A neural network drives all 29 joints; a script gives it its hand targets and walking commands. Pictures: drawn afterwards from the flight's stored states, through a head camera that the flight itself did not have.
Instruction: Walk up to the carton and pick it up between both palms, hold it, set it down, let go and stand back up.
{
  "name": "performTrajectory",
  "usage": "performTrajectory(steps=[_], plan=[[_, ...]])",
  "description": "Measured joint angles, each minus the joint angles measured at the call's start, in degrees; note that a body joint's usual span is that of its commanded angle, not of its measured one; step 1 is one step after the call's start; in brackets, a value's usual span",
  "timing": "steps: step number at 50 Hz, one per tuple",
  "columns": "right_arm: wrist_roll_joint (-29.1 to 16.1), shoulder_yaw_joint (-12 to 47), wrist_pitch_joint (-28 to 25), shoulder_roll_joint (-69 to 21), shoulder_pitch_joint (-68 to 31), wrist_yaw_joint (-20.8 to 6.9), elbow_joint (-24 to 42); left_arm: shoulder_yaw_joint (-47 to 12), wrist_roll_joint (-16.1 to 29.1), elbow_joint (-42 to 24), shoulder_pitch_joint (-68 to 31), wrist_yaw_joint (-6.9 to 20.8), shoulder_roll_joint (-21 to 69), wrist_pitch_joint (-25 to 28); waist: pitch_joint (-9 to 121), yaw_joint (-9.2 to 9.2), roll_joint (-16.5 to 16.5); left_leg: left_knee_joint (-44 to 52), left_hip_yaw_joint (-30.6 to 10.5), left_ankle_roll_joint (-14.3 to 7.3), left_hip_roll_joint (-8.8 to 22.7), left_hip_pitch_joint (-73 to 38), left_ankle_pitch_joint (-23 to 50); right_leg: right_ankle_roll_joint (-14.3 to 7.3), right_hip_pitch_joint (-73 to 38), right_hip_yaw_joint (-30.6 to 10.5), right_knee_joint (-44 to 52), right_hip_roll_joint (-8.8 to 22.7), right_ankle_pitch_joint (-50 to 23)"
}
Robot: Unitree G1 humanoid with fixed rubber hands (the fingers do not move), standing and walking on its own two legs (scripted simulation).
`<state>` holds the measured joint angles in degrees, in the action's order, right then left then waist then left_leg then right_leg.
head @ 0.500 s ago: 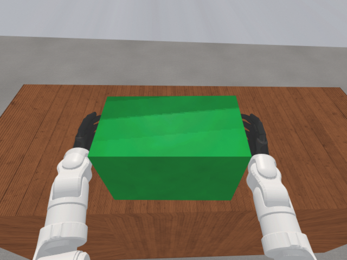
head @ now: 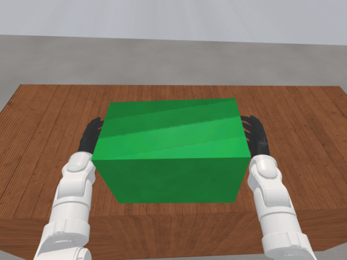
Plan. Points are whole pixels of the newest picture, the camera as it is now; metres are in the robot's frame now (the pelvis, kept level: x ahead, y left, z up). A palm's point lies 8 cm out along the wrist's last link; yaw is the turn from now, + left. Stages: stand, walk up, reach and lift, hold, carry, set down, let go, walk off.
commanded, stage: set down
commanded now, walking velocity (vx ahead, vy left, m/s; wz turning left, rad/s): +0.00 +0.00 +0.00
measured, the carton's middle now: (173, 153) +0.36 -0.01 +0.03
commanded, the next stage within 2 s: none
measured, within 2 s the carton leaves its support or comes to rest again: rests again in 1.62 s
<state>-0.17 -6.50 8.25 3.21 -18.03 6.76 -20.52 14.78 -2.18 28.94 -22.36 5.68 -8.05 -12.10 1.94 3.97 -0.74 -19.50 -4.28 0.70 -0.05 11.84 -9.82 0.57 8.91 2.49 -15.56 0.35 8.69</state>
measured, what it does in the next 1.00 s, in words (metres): stands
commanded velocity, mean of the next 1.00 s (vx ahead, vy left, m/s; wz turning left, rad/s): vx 0.00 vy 0.00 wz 0.00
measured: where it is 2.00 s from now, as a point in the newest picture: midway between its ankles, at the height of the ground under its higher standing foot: outside the picture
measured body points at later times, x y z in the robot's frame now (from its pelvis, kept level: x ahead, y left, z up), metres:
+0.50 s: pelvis +0.02 +0.00 +0.00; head +0.04 +0.02 +0.45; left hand +0.38 +0.20 +0.04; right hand +0.34 -0.20 +0.07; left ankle +0.00 +0.12 -0.75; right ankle -0.01 -0.12 -0.75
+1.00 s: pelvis +0.01 +0.00 +0.00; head +0.03 +0.02 +0.45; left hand +0.37 +0.20 +0.02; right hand +0.33 -0.20 +0.05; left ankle +0.00 +0.12 -0.75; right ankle -0.01 -0.12 -0.75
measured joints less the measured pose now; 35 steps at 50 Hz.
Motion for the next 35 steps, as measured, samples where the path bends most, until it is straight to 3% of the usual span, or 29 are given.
performTrajectory(steps=[35], plan=[[1.3, 0.1, -7.8, -1.4, 3.6, -0.1, -2.8, 0.0, 0.0, 3.3, 3.0, 0.6, 0.2, 7.5, -0.2, 0.43, 0.0, -0.3, 0.0, -0.2, -0.3, 0.5, -1.1, 0.3, 0.0, 0.0, 0.6, 0.3, 0.7]])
